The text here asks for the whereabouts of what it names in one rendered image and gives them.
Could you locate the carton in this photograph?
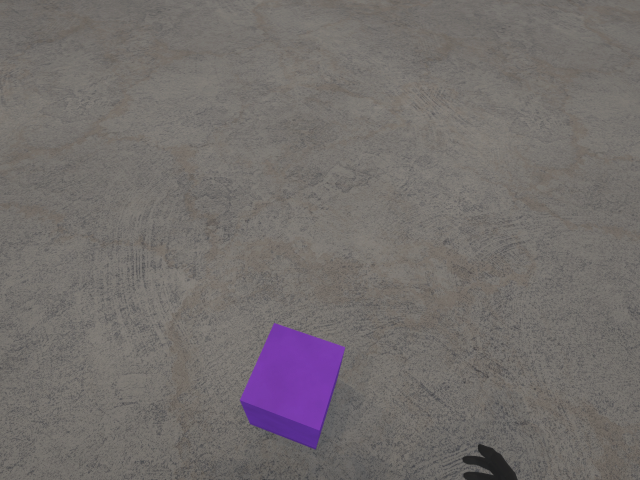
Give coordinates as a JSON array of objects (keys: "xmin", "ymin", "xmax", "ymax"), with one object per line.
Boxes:
[{"xmin": 240, "ymin": 323, "xmax": 345, "ymax": 450}]

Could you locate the right robot hand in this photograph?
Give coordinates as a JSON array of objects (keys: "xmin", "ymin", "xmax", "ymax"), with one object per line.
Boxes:
[{"xmin": 462, "ymin": 444, "xmax": 518, "ymax": 480}]

